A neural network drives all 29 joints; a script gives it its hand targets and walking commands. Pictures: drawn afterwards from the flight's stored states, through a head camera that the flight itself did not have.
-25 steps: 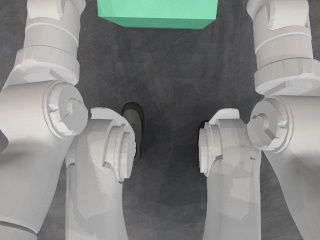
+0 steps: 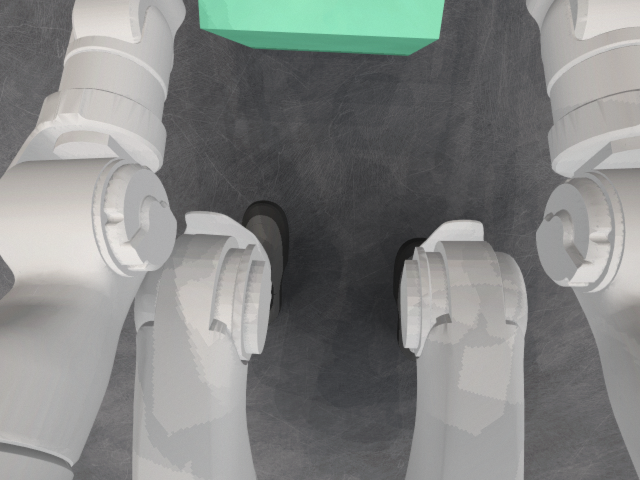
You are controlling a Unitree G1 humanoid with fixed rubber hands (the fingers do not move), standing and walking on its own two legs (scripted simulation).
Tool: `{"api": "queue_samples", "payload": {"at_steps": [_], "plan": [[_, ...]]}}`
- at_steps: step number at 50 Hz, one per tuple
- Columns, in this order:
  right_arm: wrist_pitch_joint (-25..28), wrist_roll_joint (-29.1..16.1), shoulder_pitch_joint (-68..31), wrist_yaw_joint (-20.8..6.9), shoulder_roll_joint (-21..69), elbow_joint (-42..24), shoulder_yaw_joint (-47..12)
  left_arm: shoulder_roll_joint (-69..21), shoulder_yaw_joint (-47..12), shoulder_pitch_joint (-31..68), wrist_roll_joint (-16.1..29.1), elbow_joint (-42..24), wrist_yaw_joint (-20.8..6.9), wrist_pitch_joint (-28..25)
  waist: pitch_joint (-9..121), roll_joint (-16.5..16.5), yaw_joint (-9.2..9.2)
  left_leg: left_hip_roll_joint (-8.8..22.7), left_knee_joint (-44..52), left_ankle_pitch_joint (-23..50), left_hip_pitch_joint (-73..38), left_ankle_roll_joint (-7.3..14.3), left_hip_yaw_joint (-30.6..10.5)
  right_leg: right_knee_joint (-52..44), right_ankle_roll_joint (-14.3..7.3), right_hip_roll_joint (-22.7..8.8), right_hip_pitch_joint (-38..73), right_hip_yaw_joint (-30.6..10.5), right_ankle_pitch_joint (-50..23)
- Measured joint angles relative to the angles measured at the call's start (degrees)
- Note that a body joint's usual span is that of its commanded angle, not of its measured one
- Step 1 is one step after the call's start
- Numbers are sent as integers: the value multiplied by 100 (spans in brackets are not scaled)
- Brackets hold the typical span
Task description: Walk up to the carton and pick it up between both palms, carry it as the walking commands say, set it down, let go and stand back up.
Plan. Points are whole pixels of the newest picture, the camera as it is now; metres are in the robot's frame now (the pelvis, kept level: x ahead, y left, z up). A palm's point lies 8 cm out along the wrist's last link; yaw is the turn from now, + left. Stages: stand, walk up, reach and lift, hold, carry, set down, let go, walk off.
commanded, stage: set down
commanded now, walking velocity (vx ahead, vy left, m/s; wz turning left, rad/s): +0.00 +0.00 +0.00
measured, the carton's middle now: out of the picture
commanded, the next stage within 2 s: let go in 1.62 s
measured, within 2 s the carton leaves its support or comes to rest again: neither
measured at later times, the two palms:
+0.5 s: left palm out of the picture +0.56 +0.20 -0.11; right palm out of the picture +0.59 -0.15 -0.11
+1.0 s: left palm out of the picture +0.56 +0.20 +0.03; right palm out of the picture +0.59 -0.16 +0.03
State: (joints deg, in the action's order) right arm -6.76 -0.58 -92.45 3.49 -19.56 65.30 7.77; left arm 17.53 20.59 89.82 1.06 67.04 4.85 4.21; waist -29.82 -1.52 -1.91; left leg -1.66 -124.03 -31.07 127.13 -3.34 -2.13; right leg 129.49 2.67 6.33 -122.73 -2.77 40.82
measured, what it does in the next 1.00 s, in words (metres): rises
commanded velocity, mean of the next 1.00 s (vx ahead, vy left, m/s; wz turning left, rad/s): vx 0.00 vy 0.00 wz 0.00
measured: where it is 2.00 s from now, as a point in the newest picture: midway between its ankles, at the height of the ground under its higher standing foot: (339, 301)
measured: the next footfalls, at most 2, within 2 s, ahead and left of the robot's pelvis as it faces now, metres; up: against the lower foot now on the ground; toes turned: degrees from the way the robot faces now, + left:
none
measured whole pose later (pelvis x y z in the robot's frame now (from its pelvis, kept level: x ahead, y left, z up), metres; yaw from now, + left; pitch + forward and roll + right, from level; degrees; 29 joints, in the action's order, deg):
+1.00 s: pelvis +0.01 +0.00 +0.14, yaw +0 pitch +48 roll +0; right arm -12.5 -0.7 -81.0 3.6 -19.2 54.8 13.5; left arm 12.6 19.4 76.2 -0.1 48.1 8.3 12.7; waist -3.5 0.7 -2.5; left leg -1.5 -93.1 -24.9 115.9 -2.0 -2.4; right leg 97.2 1.6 3.9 -112.3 -2.8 32.6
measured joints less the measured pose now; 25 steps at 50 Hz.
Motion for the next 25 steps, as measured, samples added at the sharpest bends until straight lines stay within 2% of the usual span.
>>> {"api": "queue_samples", "payload": {"at_steps": [5, 11, 19, 25], "plan": [[92, -576, -124, -5, -337, 289, -409, 123, -269, 7, 224, 119, 64, -112, 45, 101, -28, 49, -12, -52, 20, 11, -17, -19, -10, 28, -41, 25, -1], [148, -905, -163, 33, -415, 314, -659, 183, -459, -10, 441, 41, 89, -141, 168, 128, -79, 80, 14, -48, 78, 16, -17, -57, -38, 14, -122, 48, -38], [-16, -881, -10, 234, -336, -170, -629, 153, -566, -78, 604, -409, 232, 30, 662, 144, -96, 44, 313, 136, 201, 5, 1, -310, -62, -34, -277, 31, -209], [-196, -701, 156, 258, -293, -269, -395, 104, -513, -222, 536, -538, 275, 208, 1198, 176, -93, 7, 738, 283, 141, 7, -8, -723, -96, -95, -225, 35, -353]]}}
